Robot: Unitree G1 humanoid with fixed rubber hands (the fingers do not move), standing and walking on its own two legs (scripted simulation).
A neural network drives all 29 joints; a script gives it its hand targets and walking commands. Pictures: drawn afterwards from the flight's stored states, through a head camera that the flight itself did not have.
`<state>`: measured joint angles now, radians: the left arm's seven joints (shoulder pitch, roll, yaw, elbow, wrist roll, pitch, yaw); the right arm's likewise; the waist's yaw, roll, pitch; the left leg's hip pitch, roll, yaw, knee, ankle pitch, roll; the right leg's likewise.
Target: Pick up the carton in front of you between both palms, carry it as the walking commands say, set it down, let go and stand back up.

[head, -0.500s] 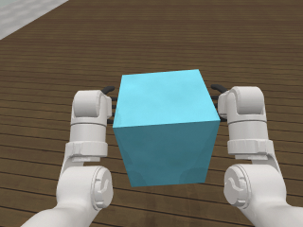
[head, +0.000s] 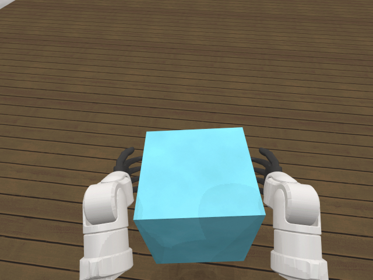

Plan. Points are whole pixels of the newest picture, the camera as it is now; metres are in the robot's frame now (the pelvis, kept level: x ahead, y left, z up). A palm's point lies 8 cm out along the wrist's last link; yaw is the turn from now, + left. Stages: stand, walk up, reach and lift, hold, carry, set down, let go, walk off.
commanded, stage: carry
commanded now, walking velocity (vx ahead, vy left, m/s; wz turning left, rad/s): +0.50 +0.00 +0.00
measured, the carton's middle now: (197, 199) +0.30 +0.01 -0.01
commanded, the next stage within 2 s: none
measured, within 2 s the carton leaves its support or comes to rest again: neither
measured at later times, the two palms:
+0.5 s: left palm (154, 96) +0.55 +0.12 +0.09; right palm (263, 93) +0.57 -0.17 +0.08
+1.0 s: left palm (150, 46) +0.87 +0.17 +0.06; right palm (232, 46) +0.86 -0.12 +0.07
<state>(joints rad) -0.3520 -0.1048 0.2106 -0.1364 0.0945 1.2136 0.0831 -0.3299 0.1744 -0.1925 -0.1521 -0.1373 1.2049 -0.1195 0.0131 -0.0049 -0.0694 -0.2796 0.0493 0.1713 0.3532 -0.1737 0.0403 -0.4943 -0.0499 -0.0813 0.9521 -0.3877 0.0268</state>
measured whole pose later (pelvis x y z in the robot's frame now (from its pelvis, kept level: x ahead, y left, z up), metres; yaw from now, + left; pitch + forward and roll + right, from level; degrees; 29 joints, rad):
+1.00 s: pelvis +0.60 +0.03 +0.00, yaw +0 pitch +4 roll -1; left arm -0.14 -0.13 0.09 -0.30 0.13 1.18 0.08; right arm -0.12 0.13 -0.09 -0.29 -0.11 1.17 -0.09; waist -0.02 -0.02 -0.07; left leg -0.23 0.06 0.23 0.34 -0.19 0.05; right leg -0.56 -0.08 -0.10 0.81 -0.28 0.02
